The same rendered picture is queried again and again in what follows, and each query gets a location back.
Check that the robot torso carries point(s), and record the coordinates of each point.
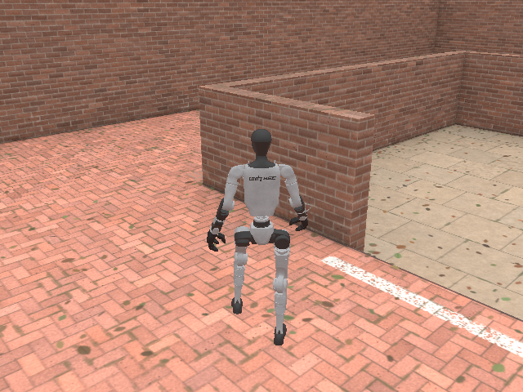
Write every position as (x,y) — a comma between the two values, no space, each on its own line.
(261,197)

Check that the left robot foot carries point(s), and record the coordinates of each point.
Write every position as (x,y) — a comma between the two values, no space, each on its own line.
(237,307)

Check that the robot right hand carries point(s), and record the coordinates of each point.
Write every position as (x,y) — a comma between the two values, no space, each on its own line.
(302,226)

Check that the right robot upper arm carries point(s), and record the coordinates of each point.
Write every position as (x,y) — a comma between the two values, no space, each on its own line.
(291,183)

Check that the robot left hand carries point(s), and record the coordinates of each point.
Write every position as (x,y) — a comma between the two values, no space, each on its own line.
(211,239)

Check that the robot left forearm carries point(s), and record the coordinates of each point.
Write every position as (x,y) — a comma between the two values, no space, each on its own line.
(219,219)

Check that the left robot upper arm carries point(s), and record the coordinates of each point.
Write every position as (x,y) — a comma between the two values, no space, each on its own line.
(231,186)

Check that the robot right forearm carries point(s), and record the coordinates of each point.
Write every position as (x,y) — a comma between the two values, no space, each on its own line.
(301,211)

